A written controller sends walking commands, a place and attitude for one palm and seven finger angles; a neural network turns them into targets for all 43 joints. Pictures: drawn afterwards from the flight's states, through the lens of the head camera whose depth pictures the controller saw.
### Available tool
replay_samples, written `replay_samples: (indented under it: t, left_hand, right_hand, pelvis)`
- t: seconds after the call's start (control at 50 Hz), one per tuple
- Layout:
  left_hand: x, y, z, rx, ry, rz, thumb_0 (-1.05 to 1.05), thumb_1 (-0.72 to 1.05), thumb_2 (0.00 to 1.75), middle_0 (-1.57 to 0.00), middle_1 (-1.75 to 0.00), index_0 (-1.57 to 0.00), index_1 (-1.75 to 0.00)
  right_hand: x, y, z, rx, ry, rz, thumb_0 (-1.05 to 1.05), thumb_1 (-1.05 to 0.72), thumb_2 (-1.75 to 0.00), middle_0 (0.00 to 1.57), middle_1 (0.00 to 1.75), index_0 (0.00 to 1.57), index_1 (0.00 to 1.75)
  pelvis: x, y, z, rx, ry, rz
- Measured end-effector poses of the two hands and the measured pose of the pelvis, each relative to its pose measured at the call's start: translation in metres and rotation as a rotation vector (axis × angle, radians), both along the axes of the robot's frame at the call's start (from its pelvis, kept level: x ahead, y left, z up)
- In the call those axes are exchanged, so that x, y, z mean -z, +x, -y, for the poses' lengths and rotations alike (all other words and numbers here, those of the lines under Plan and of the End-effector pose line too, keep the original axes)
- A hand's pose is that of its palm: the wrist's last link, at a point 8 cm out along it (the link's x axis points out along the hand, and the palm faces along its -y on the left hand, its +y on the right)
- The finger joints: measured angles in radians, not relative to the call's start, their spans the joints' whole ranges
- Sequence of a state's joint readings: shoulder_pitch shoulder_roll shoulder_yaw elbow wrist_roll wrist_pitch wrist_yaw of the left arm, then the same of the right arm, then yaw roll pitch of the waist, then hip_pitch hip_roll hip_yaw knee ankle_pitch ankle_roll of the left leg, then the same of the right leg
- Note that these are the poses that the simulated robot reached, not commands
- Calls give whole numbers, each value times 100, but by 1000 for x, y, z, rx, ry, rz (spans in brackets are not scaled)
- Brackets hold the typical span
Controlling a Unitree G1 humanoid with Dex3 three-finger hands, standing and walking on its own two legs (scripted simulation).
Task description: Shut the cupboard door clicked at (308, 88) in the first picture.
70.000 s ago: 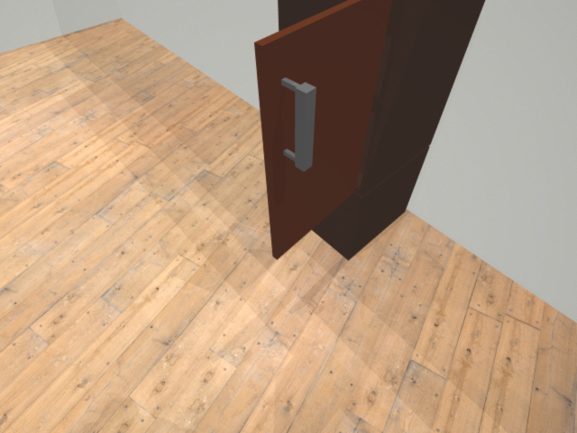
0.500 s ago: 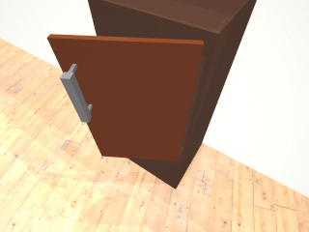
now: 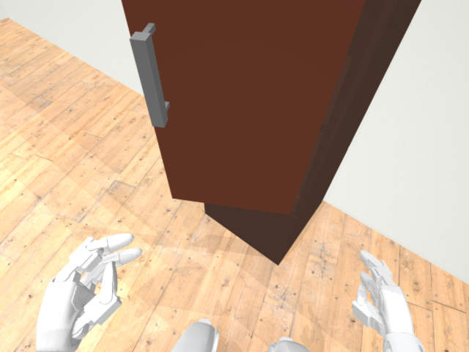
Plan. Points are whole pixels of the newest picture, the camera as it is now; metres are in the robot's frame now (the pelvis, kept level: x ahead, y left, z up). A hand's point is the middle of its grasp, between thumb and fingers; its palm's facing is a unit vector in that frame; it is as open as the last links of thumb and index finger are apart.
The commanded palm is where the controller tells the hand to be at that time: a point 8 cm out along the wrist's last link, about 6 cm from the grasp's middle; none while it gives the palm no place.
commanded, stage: raise the hand and make a fist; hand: left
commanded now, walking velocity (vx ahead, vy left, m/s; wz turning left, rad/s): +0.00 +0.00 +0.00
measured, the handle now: (155, 78) +0.52 +0.22 +0.18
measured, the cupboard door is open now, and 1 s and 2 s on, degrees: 29 29 29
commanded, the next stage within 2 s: bring the fist close to the handle in 1.36 s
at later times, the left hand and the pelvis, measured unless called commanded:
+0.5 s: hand (121, 249) +0.22 +0.19 +0.11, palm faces -0.07 -1.00 -0.05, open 3.4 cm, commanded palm +0.20 +0.25 +0.13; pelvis +0.01 +0.04 +0.02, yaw -1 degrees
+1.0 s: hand (106, 187) +0.27 +0.20 +0.18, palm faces +0.05 -1.00 -0.09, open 3.1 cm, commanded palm +0.24 +0.24 +0.17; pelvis +0.04 +0.00 +0.05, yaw +0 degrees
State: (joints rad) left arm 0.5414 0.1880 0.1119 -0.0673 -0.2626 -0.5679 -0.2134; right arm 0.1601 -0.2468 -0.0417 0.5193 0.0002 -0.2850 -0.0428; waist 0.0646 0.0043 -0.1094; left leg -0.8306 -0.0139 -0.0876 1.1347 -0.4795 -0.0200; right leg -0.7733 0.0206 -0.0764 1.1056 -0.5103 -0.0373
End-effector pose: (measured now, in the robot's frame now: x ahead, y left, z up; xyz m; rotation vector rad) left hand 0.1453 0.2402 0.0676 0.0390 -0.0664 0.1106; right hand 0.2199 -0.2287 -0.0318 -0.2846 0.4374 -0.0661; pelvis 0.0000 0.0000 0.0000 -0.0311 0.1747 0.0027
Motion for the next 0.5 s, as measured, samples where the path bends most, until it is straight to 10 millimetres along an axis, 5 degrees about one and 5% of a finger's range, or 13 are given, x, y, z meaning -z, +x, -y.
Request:
replay_samples:
  t: [0.08,0.16,0.26,0.36,0.5]
  left_hand:
    - [-27,33,16,156,-1,151,2,90,90,-61,-75,-61,-75]
    - [-18,58,32,306,-9,-45,1,90,90,-68,-83,-68,-83]
    - [-18,53,7,157,-28,-216,1,90,90,-78,-93,-78,-93]
    - [-50,46,-25,-1,29,-37,2,90,90,-87,-103,-86,-103]
    - [-48,60,-2,178,11,-45,1,90,90,-99,-117,-99,-117]
  right_hand:
    - [22,-30,-27,2,54,-68,2,-91,-90,20,30,20,30]
    - [28,-68,-43,90,127,-157,2,-90,-90,20,30,20,30]
    - [20,-100,-44,181,133,-222,2,-90,-90,20,30,20,30]
    - [17,-100,-35,126,61,-236,2,-90,-90,20,30,20,30]
    - [3,-66,-26,100,20,-158,2,-90,-90,20,30,20,30]
  pelvis:
    - [5,-10,-11,-4,-18,12]
    - [-6,-11,-21,20,-8,25]
    - [-22,-3,-30,45,3,46]
    - [-24,2,-36,30,-6,41]
    - [-24,8,-39,18,-12,44]
